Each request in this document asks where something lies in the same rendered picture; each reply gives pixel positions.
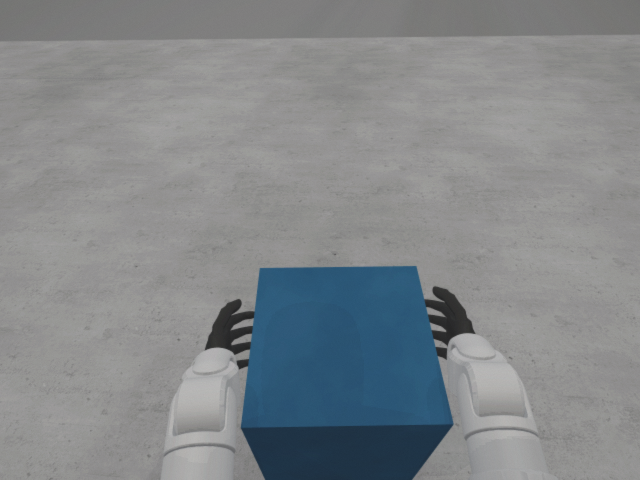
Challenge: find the left robot hand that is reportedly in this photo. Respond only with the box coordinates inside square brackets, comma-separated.
[205, 299, 255, 369]

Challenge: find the robot right forearm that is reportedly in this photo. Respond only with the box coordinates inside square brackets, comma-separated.
[447, 333, 558, 480]

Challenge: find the robot left forearm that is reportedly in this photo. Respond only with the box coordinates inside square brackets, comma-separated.
[160, 348, 241, 480]

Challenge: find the carton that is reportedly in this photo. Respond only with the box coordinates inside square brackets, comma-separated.
[241, 266, 454, 480]

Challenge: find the right robot hand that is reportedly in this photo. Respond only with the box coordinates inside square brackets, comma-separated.
[424, 286, 475, 360]

